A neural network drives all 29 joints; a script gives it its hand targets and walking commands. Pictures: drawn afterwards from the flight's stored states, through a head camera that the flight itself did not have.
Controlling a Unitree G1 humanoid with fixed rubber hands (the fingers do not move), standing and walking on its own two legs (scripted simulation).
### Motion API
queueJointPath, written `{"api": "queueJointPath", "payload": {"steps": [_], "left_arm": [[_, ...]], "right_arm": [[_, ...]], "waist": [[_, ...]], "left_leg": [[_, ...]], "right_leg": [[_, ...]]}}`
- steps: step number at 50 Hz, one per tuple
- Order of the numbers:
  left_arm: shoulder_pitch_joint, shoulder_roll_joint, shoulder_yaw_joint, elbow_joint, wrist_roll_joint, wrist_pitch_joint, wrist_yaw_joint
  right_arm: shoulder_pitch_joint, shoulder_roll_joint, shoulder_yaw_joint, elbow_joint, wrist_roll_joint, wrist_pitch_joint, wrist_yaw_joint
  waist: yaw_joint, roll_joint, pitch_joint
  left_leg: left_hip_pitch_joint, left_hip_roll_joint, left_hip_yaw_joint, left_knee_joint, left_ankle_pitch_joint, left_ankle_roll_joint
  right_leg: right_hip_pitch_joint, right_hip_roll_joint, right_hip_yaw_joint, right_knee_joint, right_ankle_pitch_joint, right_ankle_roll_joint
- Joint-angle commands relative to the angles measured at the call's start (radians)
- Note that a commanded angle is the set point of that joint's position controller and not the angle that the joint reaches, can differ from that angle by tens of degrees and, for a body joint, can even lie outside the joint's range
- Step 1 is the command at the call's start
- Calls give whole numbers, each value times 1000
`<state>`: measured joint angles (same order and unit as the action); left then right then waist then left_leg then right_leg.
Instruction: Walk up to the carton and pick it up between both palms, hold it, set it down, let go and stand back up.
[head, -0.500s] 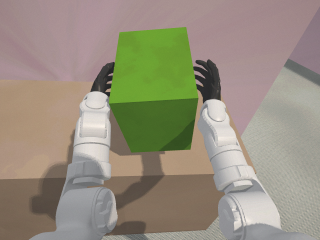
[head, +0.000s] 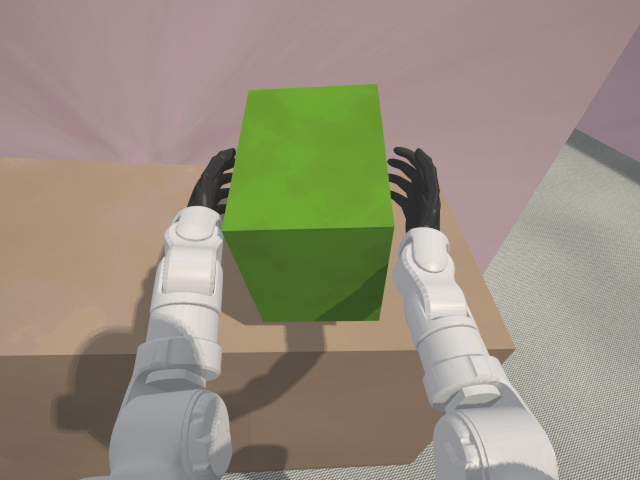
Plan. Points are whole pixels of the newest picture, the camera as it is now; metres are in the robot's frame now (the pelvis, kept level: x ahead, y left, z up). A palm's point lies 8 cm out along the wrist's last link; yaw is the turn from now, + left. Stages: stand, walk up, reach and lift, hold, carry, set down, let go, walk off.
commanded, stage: set down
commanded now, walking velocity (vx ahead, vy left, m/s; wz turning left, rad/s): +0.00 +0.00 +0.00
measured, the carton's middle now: (316, 210) +0.43 -0.02 +0.12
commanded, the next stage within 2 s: none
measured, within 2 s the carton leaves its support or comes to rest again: rests again in 1.70 s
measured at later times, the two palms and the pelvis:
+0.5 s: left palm (221, 212) +0.43 +0.11 +0.11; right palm (417, 220) +0.39 -0.14 +0.14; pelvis +0.02 +0.00 +0.00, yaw +0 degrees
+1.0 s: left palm (225, 225) +0.43 +0.11 +0.09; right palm (412, 245) +0.38 -0.15 +0.10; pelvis +0.02 +0.00 +0.00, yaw +0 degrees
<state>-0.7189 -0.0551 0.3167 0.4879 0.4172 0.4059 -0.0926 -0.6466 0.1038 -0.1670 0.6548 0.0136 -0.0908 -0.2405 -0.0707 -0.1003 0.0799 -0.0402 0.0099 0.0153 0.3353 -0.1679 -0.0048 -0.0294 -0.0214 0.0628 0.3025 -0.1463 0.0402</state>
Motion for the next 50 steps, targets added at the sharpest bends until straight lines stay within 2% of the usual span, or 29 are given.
{"api": "queueJointPath", "payload": {"steps": [1, 2, 4, 5, 6, 7, 11, 12, 14, 16, 19, 20, 22, 26, 30, 34, 35, 36, 37, 38, 39, 40, 41, 42, 45, 46, 47, 48, 50], "left_arm": [[-677, -534, -314, 88, -71, -113, -153], [-693, -539, -317, 90, -92, -128, -149], [-698, -524, -291, 155, -100, -147, -153], [-684, -503, -262, 193, -101, -158, -156], [-709, -497, -245, 187, -98, -173, -158], [-703, -488, -232, 194, -89, -182, -163], [-773, -500, -251, 194, -97, -231, -153], [-823, -537, -298, 158, -144, -251, -150], [-799, -527, -299, 163, -138, -256, -146], [-727, -515, -293, 182, -146, -251, -156], [-789, -543, -331, 111, -148, -267, -147], [-716, -524, -311, 133, -146, -260, -149], [-743, -503, -288, 161, -133, -272, -161], [-672, -521, -288, 167, -132, -255, -168], [-621, -477, -229, 256, -81, -246, -195], [-710, -533, -285, 223, -112, -247, -182], [-695, -536, -305, 209, -136, -260, -179], [-691, -524, -266, 215, -101, -255, -182], [-703, -506, -231, 242, -86, -270, -181], [-724, -509, -279, 260, -111, -270, -183], [-702, -494, -253, 245, -93, -267, -184], [-702, -506, -245, 301, -105, -263, -192], [-736, -473, -214, 298, -90, -271, -196], [-728, -499, -238, 312, -101, -272, -195], [-713, -437, -133, 349, -54, -276, -203], [-702, -428, -151, 382, -56, -274, -210], [-685, -425, -147, 378, -50, -275, -205], [-734, -452, -165, 363, -69, -286, -205], [-749, -457, -154, 367, -68, -304, -198]], "right_arm": [[-624, 411, 138, 1, -174, -47, 120], [-669, 441, 147, -23, -182, -58, 119], [-710, 470, 159, -53, -211, -67, 123], [-698, 509, 157, -47, -213, -63, 124], [-659, 521, 152, -20, -222, -52, 126], [-713, 552, 185, -67, -210, -60, 118], [-655, 569, 198, 10, -209, -53, 123], [-686, 615, 244, -21, -196, -61, 120], [-651, 601, 232, 6, -184, -64, 115], [-655, 599, 251, -43, -173, -68, 102], [-636, 608, 255, -16, -170, -75, 98], [-595, 610, 287, -17, -148, -75, 93], [-578, 588, 225, 29, -195, -80, 85], [-540, 603, 230, 34, -184, -84, 74], [-527, 589, 182, 60, -211, -89, 58], [-579, 565, 149, 36, -224, -109, 61], [-583, 579, 176, -4, -224, -119, 60], [-563, 580, 165, 32, -232, -119, 63], [-583, 573, 144, 41, -257, -122, 65], [-589, 590, 141, 44, -259, -122, 56], [-570, 602, 146, 37, -259, -118, 58], [-591, 580, 92, 26, -284, -130, 55], [-570, 577, 78, 77, -290, -117, 54], [-588, 579, 73, 73, -299, -126, 52], [-556, 561, 32, 136, -323, -107, 52], [-573, 573, 38, 93, -321, -123, 51], [-572, 577, 37, 88, -328, -119, 53], [-580, 594, 39, 53, -337, -135, 49], [-592, 607, 38, 76, -345, -147, 47]], "waist": [[-107, 129, -261], [-76, 115, -281], [-71, 43, -264], [-36, 30, -276], [-47, 22, -283], [-22, 8, -331], [-43, 82, -393], [-56, 51, -500], [-81, 91, -480], [-75, 55, -479], [-96, 93, -561], [-69, 101, -530], [-107, 86, -504], [-111, 62, -470], [-114, 57, -389], [-146, 120, -412], [-127, 107, -504], [-105, 161, -444], [-100, 103, -482], [-137, 105, -470], [-114, 139, -448], [-152, 86, -433], [-137, 83, -421], [-161, 86, -436], [-107, 77, -325], [-122, 81, -350], [-102, 88, -373], [-128, 70, -408], [-111, 90, -446]], "left_leg": [[99, -37, 87, -116, -65, -5], [82, -34, 101, -121, -77, 4], [67, -41, 104, -119, -68, 29], [41, -46, 120, -116, -79, 33], [50, -51, 125, -120, -79, 33], [0, -57, 131, -119, -85, 40], [-25, -61, 130, -122, -42, 26], [6, -53, 119, -107, -11, 23], [-2, -61, 113, -90, 33, 15], [0, -61, 110, -84, 77, 7], [33, -55, 101, -54, 156, -11], [5, -67, 101, -42, 163, -7], [0, -56, 103, -56, 134, -11], [40, -56, 108, -35, 213, -18], [-24, -57, 109, -65, 102, -12], [10, -53, 105, -54, 146, -30], [16, -44, 105, -32, 171, -34], [2, -49, 107, -38, 198, -35], [12, -46, 110, -48, 167, -24], [-25, -48, 105, -55, 117, -21], [-24, -44, 117, -57, 130, -29], [-33, -46, 116, -54, 92, -19], [-54, -47, 112, -66, 65, -6], [-54, -44, 113, -70, 82, -20], [-93, -52, 132, -99, 7, 4], [-112, -52, 128, -90, -1, 3], [-100, -46, 134, -89, 25, -9], [-99, -50, 129, -90, 25, -3], [-119, -44, 125, -85, 46, -3]], "right_leg": [[110, 49, -179, -94, 26, -12], [103, 44, -189, -98, 5, -5], [109, 39, -174, -97, 34, 5], [117, 35, -165, -86, 35, 12], [144, 37, -166, -85, 59, 20], [172, 25, -148, -62, 126, 35], [208, 32, -146, -39, 185, 24], [204, 34, -150, -36, 217, 29], [221, 29, -136, -19, 338, 27], [276, 34, -134, -4, 452, 42], [268, 41, -135, 15, 526, 39], [305, 27, -117, 15, 586, 43], [276, 26, -132, 13, 544, 37], [257, 40, -147, 1, 582, 48], [261, 22, -133, -3, 555, 50], [204, 40, -149, -19, 467, 29], [226, 38, -153, -9, 513, 28], [243, 35, -149, -2, 525, 25], [217, 38, -143, -17, 507, 31], [222, 25, -137, -17, 511, 28], [231, 31, -152, -10, 492, 36], [213, 33, -159, -24, 460, 42], [214, 27, -152, -32, 445, 37], [207, 28, -165, -22, 462, 40], [236, 20, -142, -35, 411, 47], [255, 10, -132, -15, 475, 48], [252, 21, -144, -6, 484, 47], [258, 27, -146, -11, 470, 53], [244, 17, -145, -4, 511, 45]]}}
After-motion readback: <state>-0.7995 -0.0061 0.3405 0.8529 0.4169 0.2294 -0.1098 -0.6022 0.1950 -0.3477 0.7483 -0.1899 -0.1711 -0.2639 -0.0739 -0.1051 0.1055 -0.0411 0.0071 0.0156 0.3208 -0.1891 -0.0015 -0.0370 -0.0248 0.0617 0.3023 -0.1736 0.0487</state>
